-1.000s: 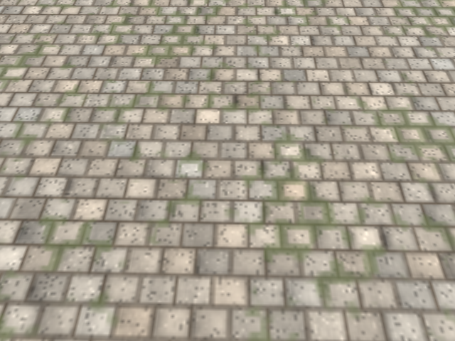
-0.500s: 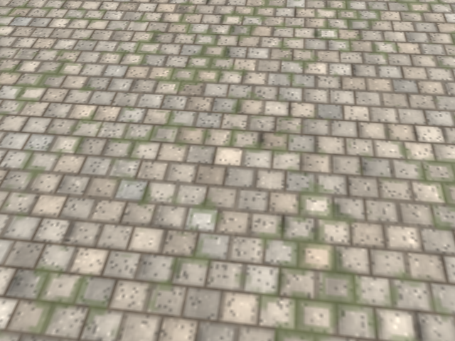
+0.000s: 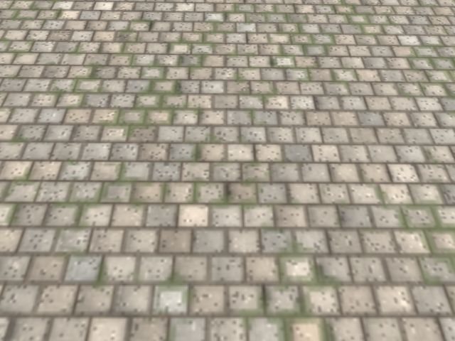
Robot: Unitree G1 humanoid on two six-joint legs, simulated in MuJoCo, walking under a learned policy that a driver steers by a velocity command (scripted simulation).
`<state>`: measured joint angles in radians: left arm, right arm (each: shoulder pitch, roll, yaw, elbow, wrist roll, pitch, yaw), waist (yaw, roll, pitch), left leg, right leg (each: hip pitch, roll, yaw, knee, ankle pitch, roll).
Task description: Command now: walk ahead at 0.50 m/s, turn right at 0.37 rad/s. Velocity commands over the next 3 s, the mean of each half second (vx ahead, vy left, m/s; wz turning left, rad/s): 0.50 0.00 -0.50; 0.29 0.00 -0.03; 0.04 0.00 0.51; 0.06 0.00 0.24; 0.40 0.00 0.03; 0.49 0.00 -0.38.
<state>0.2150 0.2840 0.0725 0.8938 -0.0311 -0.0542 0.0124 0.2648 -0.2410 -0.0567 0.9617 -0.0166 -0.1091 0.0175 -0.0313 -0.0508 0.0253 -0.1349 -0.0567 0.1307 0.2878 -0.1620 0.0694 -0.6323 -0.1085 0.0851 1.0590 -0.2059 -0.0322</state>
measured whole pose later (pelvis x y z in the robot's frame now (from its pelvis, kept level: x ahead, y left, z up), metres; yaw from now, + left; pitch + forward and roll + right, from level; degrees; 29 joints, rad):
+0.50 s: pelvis +0.28 -0.08 +0.00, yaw -17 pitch +1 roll +0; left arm 0.26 0.26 0.08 0.77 -0.01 -0.06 -0.02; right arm 0.12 -0.29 -0.06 0.83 0.00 -0.11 0.00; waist 0.02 0.02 0.05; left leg -0.54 0.09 -0.06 1.11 -0.33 -0.01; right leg -0.26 0.11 0.02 0.40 -0.15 -0.11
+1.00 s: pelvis +0.50 -0.10 -0.01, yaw -15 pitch +2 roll -1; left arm 0.17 0.28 0.06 0.73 0.01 0.00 0.04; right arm 0.15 -0.27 -0.05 0.78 -0.01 -0.03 0.01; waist -0.02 -0.01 0.06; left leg -0.41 -0.08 -0.06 0.44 -0.06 0.06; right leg -0.49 0.02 0.07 1.03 -0.48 0.05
